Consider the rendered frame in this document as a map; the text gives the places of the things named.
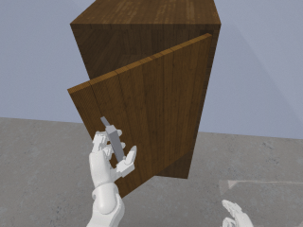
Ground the handle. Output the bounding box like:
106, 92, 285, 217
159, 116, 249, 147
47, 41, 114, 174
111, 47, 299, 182
100, 116, 125, 162

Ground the robot right hand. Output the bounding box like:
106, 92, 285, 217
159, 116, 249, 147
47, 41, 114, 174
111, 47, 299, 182
221, 200, 254, 227

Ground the cupboard door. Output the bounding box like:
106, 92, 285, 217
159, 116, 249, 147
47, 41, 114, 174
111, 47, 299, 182
67, 33, 212, 199

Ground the robot left hand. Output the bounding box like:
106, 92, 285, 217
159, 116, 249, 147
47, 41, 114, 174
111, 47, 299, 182
89, 130, 137, 188

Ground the robot left forearm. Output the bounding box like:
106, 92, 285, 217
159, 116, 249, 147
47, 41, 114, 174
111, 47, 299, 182
86, 183, 125, 227

